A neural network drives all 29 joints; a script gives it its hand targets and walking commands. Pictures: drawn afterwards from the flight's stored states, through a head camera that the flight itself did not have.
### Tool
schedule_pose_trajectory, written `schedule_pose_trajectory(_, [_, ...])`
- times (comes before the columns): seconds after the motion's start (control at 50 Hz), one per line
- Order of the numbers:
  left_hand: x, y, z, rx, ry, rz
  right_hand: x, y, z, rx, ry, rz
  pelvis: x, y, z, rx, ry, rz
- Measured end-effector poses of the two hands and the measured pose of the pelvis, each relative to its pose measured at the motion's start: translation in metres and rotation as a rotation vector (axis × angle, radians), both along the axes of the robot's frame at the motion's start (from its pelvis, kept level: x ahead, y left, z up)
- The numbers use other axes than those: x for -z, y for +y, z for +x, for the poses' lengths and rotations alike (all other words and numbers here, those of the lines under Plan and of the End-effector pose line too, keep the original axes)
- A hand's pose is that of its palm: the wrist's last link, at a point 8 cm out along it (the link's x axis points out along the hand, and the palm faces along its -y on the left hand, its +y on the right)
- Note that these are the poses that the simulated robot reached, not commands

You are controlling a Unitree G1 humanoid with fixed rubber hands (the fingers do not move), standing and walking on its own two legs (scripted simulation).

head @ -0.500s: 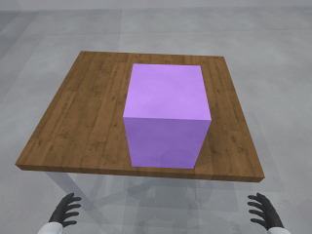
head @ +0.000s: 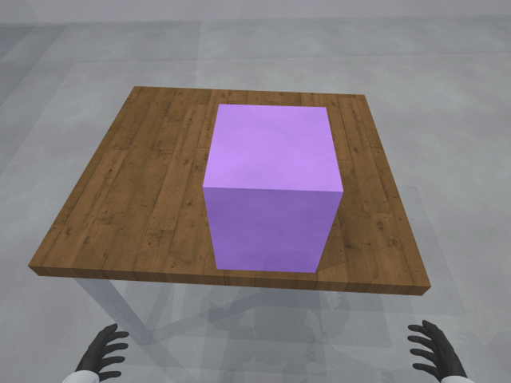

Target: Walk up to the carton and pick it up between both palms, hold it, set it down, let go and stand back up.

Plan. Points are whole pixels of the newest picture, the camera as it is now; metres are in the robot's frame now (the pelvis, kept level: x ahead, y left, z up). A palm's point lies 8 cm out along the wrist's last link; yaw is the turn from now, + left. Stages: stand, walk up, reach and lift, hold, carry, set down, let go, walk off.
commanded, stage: stand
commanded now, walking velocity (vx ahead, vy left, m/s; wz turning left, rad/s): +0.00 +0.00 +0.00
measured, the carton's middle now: (269, 191) +0.44 -0.02 +0.02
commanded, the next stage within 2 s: none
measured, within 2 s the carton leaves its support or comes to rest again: neither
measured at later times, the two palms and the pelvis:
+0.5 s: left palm (86, 382) +0.13 +0.27 -0.09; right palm out of the picture +0.13 -0.30 -0.07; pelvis +0.00 +0.00 +0.00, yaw +0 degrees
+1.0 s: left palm out of the picture +0.13 +0.27 -0.10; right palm out of the picture +0.13 -0.30 -0.08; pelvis +0.00 +0.00 +0.00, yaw +0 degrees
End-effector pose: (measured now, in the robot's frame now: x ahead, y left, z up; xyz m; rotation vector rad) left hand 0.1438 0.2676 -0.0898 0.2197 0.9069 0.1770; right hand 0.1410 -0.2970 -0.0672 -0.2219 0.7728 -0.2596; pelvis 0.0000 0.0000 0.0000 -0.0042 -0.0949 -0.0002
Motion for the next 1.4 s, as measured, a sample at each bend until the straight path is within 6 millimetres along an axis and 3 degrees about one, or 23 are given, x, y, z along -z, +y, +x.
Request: schedule_pose_trajectory(1.4, [0.01,0.004,-0.018,-0.022,0.072,0.0,0.012,-0.004,-0.018,0.032,0.08,-0.001,0.0,0.0,-0.001,0.0,0.0,0.0])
